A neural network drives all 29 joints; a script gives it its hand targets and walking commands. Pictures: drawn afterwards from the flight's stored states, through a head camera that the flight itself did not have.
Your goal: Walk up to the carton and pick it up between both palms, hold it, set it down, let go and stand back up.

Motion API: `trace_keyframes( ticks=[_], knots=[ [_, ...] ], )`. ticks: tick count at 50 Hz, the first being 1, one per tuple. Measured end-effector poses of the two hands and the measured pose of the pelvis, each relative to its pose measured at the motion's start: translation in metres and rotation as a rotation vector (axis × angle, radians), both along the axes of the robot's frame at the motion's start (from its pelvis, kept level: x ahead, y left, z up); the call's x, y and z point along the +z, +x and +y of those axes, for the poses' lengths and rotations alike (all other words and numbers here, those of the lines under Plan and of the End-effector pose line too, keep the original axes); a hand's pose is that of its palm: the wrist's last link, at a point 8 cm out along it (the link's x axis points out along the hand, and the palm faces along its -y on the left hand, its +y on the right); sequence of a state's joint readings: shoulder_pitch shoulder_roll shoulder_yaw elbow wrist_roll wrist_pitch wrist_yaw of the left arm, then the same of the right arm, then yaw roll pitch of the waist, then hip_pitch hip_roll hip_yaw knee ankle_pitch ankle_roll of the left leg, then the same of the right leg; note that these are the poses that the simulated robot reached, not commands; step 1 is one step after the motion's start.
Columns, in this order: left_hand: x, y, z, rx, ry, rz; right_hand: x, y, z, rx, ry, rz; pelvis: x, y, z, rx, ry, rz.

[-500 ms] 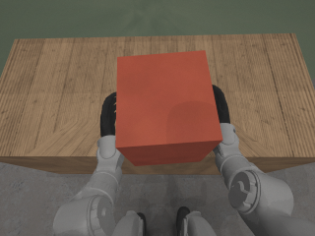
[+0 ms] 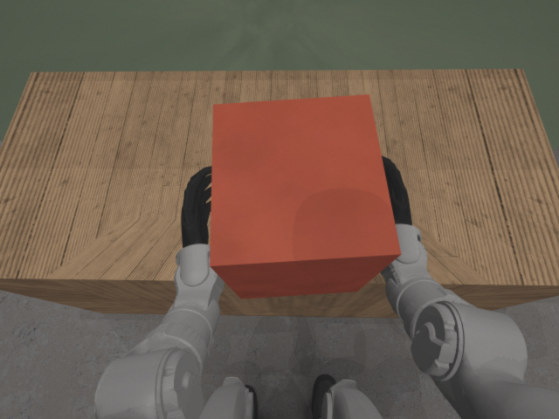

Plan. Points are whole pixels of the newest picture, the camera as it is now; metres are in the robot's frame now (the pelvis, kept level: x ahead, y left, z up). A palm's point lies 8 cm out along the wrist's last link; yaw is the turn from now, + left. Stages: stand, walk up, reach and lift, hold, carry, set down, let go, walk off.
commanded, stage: reach and lift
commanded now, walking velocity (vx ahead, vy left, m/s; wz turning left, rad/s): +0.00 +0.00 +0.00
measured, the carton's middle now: (295, 211) +0.41 +0.01 -0.04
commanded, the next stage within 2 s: none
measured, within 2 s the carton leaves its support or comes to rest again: leaves its support in 0.62 s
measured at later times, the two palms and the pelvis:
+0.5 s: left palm (198, 236) +0.36 +0.15 -0.04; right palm (397, 216) +0.41 -0.14 -0.03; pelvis +0.00 +0.01 -0.01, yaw +0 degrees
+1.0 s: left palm (183, 220) +0.36 +0.15 +0.04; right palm (421, 196) +0.40 -0.14 +0.05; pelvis -0.02 -0.01 +0.01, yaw +3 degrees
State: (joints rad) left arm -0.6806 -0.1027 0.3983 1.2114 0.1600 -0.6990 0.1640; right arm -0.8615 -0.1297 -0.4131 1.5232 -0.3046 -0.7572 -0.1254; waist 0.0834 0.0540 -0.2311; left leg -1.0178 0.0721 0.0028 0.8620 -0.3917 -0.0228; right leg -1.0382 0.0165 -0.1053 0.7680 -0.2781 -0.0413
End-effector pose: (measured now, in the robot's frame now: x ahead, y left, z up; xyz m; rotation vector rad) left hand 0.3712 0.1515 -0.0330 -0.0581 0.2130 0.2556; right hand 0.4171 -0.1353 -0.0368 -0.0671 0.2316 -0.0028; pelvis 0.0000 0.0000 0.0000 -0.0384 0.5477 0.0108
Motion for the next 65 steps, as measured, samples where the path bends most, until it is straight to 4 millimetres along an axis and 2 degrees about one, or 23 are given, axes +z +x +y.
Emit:
trace_keyframes(
  ticks=[18, 29, 37, 44, 57, 61, 65],
  knots=[
    [-0.003, -0.001, -0.001, 0.002, -0.046, 0.009, 0.001, -0.002, -0.001, 0.005, -0.045, 0.013, -0.005, -0.001, 0.007, 0.002, -0.014, 0.005],
    [-0.001, -0.015, -0.004, 0.001, -0.055, 0.03, 0.007, -0.016, -0.004, 0.009, -0.068, 0.034, -0.005, -0.004, 0.007, -0.001, -0.01, -0.021],
    [0.008, -0.025, -0.005, 0.0, -0.047, 0.064, 0.02, -0.025, -0.005, 0.012, -0.072, 0.066, -0.004, -0.01, 0.004, 0.001, -0.003, -0.064],
    [0.037, -0.023, -0.006, -0.013, -0.021, 0.036, 0.051, -0.025, -0.006, -0.004, -0.039, 0.04, -0.001, -0.016, -0.002, 0.016, 0.007, -0.125],
    [0.123, -0.011, -0.001, -0.032, 0.023, -0.013, 0.138, -0.017, -0.002, -0.028, -0.012, -0.004, 0.024, -0.022, -0.015, 0.067, 0.041, -0.296],
    [0.142, -0.011, 0.002, -0.048, 0.038, -0.014, 0.154, -0.02, 0.0, -0.043, -0.002, -0.002, 0.034, -0.021, -0.018, 0.083, 0.048, -0.351],
    [0.153, -0.013, 0.004, -0.069, 0.059, -0.011, 0.161, -0.028, 0.002, -0.063, 0.01, 0.003, 0.042, -0.02, -0.019, 0.093, 0.053, -0.408]
  ],
)
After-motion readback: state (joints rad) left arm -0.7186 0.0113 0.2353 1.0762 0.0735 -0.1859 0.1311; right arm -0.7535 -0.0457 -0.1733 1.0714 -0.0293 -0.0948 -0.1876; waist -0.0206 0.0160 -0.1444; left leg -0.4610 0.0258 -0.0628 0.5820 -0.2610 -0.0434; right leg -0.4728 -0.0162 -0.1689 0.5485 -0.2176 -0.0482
